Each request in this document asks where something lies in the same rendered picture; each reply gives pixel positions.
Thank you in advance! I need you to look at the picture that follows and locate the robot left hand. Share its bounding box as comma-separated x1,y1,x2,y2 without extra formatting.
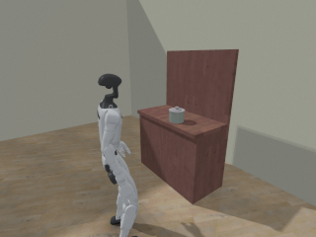
117,141,131,158

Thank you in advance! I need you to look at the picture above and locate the table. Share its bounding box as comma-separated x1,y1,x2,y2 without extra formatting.
137,49,239,204

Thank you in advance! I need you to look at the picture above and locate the pot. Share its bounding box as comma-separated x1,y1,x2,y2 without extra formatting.
169,112,185,123

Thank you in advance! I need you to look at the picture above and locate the robot right hand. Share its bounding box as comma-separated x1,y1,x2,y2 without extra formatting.
118,182,138,206

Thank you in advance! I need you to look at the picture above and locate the lid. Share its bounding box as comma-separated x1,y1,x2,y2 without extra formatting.
169,108,185,114

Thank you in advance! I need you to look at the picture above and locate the robot left thigh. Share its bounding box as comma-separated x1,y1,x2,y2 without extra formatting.
118,154,130,192

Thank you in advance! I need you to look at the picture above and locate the robot right forearm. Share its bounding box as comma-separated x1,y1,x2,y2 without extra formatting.
104,146,127,186

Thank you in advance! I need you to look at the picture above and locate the left robot shin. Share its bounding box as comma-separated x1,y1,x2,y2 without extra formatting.
116,193,123,219

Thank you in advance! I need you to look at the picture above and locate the robot right upper arm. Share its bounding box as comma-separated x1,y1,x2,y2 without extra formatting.
101,110,120,155

